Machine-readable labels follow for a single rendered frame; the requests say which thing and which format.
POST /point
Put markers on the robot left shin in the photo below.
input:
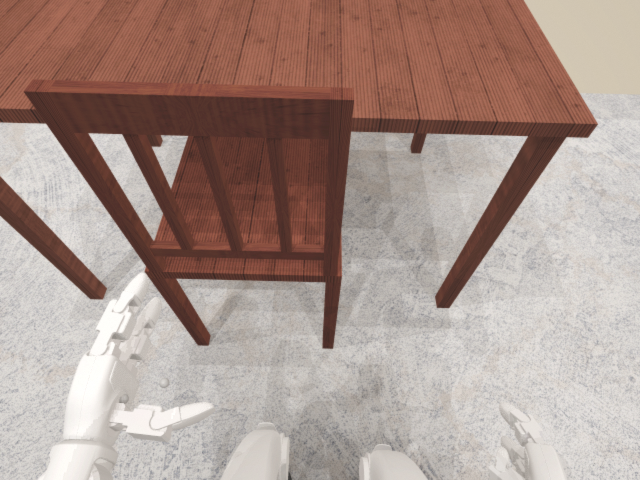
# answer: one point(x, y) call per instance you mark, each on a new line
point(266, 426)

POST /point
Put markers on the robot left hand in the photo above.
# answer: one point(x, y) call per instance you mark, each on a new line
point(107, 371)

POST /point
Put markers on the robot left forearm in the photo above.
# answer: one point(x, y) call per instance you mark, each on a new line
point(80, 460)

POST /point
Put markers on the left robot thigh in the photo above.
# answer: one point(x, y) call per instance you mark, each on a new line
point(262, 455)

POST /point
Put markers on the robot right hand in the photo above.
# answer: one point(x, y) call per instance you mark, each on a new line
point(538, 461)

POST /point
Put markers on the chair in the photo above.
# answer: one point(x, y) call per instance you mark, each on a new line
point(259, 191)

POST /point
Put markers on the table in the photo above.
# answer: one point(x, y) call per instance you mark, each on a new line
point(470, 67)

